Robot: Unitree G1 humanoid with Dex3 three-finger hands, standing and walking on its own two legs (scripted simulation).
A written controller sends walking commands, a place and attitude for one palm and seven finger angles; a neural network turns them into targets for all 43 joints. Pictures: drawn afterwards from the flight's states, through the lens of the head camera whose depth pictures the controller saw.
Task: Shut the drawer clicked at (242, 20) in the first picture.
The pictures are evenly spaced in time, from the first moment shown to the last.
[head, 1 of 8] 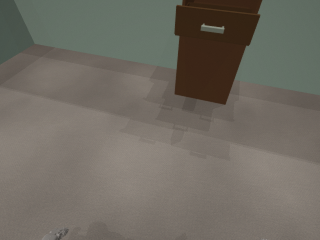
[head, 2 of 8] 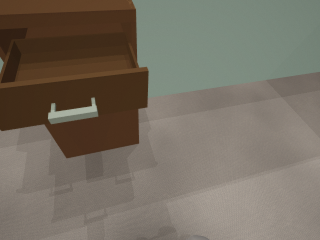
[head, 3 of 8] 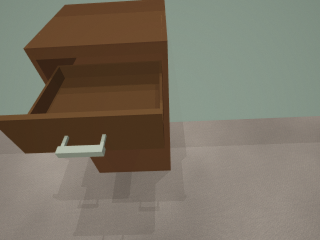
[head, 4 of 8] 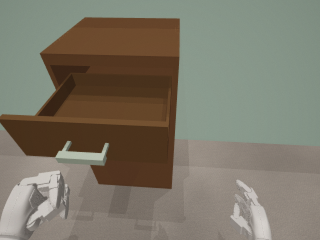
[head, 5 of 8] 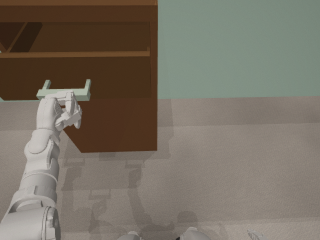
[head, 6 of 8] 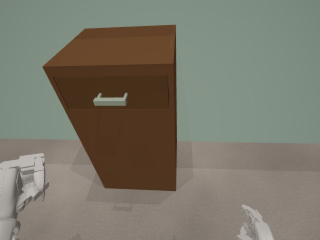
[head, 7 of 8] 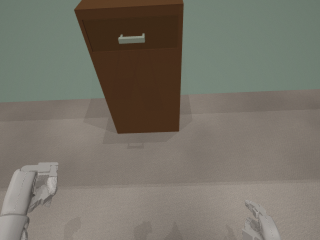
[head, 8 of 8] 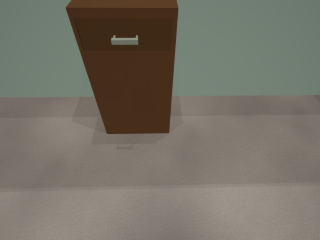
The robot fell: no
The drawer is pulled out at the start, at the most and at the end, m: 0.30 0.30 0.00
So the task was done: yes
